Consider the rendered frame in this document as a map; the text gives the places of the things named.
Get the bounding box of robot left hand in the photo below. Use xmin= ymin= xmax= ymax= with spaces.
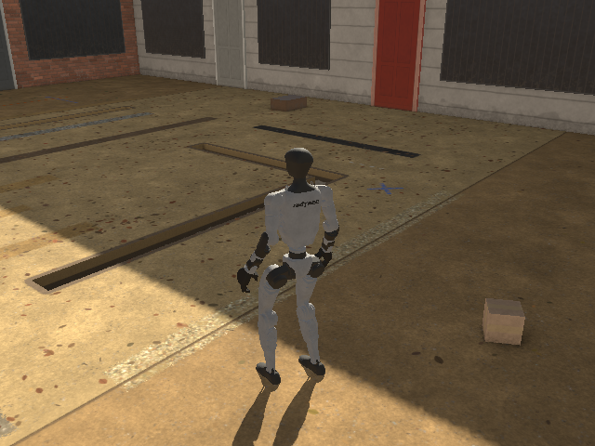
xmin=237 ymin=268 xmax=258 ymax=293

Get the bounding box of left robot forearm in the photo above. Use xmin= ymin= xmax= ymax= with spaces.
xmin=244 ymin=232 xmax=271 ymax=274

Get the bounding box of right robot forearm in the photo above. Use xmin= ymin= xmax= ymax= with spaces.
xmin=321 ymin=227 xmax=339 ymax=253

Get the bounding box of robot right hand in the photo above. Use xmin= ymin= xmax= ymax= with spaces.
xmin=315 ymin=247 xmax=333 ymax=267

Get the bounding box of right robot foot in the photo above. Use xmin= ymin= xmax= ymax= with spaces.
xmin=298 ymin=355 xmax=325 ymax=375

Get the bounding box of robot right upper arm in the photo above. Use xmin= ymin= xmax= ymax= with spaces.
xmin=314 ymin=185 xmax=339 ymax=232

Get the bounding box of robot left shin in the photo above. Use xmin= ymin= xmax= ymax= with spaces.
xmin=258 ymin=313 xmax=277 ymax=373

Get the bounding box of robot left upper arm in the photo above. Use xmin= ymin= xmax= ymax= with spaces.
xmin=264 ymin=190 xmax=284 ymax=246

